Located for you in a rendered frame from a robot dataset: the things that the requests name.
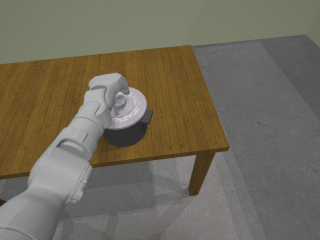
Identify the left robot hand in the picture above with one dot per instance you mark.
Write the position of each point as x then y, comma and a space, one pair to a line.
116, 81

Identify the pot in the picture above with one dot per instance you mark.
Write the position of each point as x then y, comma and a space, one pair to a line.
131, 135

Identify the knob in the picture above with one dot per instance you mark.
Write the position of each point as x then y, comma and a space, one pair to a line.
120, 101

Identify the robot left upper arm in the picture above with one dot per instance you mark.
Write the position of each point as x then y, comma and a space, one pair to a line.
34, 214

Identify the table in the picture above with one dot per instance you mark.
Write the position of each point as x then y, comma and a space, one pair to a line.
39, 98

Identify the lid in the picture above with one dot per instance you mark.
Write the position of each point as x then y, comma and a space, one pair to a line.
132, 112

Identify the left robot forearm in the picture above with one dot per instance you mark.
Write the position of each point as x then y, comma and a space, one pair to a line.
86, 128

